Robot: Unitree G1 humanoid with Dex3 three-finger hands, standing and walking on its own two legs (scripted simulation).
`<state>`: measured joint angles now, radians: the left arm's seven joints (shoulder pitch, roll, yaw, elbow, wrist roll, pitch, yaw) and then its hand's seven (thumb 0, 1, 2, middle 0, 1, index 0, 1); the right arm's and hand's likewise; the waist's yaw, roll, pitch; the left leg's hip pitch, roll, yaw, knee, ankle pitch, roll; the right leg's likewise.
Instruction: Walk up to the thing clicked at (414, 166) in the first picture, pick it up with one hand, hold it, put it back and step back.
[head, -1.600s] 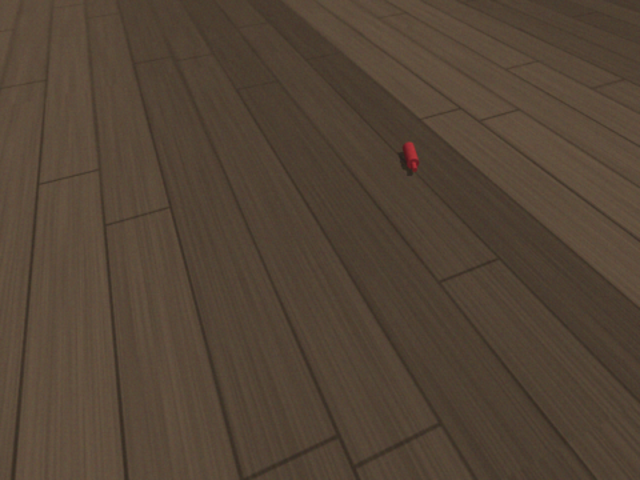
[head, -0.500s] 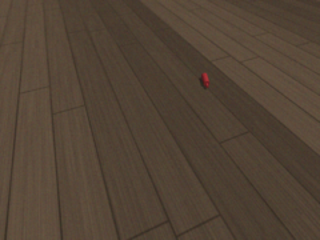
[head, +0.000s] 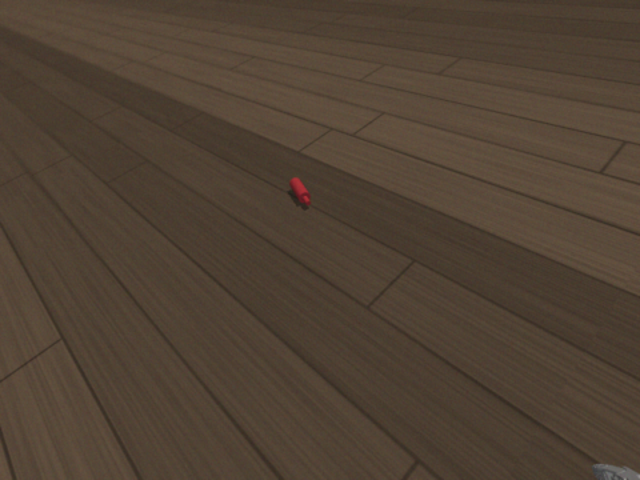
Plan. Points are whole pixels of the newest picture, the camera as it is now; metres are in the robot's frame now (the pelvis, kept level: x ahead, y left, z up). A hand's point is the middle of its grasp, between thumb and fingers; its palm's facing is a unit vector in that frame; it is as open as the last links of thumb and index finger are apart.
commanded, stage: walk up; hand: left
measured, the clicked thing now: (301, 192) +1.63 +0.31 -0.72
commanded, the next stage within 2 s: none
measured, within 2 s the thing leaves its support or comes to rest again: neither
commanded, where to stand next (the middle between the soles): +1.29 +0.59 m, yaw -68 degrees
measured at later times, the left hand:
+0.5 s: hand (167, 310) +0.49 +0.38 -0.12, palm faces -0.37 -0.80 -0.47, open 7.4 cm
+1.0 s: hand (197, 216) +0.77 +0.39 -0.11, palm faces -0.43 -0.73 -0.53, open 7.4 cm
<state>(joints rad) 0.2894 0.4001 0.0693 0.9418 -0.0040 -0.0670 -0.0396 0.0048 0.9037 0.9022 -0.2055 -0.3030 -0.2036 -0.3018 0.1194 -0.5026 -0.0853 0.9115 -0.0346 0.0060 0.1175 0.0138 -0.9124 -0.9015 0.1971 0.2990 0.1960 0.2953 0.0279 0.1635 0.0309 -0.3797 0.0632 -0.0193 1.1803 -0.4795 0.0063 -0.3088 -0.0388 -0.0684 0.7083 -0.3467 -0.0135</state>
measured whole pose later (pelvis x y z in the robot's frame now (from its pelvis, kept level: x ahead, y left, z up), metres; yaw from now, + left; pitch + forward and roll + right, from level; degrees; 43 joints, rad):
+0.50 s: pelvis +0.29 +0.13 +0.02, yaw -18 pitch +0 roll -2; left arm 0.23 0.51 0.05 0.89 -0.02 -0.07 0.03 0.01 0.90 0.90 -0.21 -0.30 -0.20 -0.30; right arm 0.24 -0.42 -0.10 0.80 -0.03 0.01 0.10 0.01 -0.91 -0.90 0.20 0.30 0.20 0.30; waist -0.10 0.00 0.09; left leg -0.34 0.04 0.11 0.56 -0.23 0.03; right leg -0.50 -0.03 0.02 1.21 -0.32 -0.05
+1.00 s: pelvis +0.57 +0.17 +0.00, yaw -31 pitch -3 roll -2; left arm 0.32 0.38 0.04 0.86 0.01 -0.08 0.08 0.01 0.90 0.90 -0.21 -0.30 -0.21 -0.30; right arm 0.22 -0.43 -0.09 0.68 -0.05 0.06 0.11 0.01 -0.91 -0.90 0.20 0.30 0.20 0.30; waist -0.02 0.15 0.08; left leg -0.62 0.14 -0.14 1.18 -0.34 -0.04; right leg -0.29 -0.05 -0.06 0.64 -0.29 0.01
